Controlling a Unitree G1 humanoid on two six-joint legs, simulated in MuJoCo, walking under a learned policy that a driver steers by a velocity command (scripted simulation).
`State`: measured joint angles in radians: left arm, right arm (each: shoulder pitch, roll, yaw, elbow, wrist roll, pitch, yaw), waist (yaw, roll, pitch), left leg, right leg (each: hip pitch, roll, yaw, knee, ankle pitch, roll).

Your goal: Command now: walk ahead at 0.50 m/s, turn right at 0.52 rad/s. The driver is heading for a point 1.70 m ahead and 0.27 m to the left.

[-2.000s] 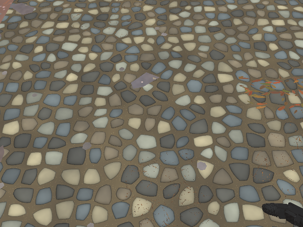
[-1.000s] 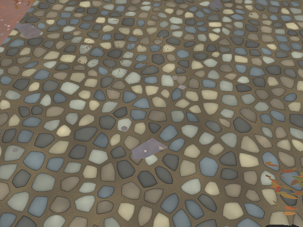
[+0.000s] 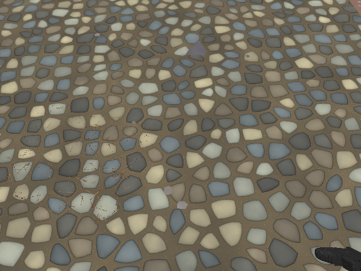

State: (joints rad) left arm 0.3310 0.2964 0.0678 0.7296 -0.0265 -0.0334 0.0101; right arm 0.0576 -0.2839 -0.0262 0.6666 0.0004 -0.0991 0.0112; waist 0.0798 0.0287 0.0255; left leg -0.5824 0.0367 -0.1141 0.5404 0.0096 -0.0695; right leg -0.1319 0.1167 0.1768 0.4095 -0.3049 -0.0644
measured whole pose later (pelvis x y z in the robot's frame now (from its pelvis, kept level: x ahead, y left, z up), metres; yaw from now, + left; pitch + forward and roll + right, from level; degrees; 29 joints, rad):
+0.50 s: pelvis +0.27 +0.01 +0.00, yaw +5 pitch +2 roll +1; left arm 0.02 0.26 0.02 0.63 -0.01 -0.11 -0.02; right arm 0.46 -0.28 -0.06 0.80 0.03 -0.04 -0.01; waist -0.12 -0.02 0.00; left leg -0.10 -0.07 -0.18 0.42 -0.34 0.02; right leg -0.42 0.00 0.07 0.46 -0.07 0.01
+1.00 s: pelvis +0.51 +0.08 -0.02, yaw +22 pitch +2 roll -2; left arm 0.37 0.32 0.08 0.87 -0.03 -0.06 0.00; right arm 0.05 -0.28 -0.05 0.59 0.02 -0.03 0.05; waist 0.09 0.02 0.04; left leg -0.52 0.02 0.02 0.58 -0.09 0.09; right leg 0.09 -0.06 -0.22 0.39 -0.46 0.05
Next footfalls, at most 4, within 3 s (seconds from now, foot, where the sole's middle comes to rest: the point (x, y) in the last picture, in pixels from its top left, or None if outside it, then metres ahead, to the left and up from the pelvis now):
0.06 left None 0.22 0.14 -0.78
0.52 right None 0.42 -0.10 -0.78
1.00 left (144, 222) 0.63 0.24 -0.78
1.56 right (185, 150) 0.98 0.11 -0.78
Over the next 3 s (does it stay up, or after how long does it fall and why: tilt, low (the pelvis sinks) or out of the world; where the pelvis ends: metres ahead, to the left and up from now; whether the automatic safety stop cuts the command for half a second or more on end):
stays up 1.58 0.27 -0.02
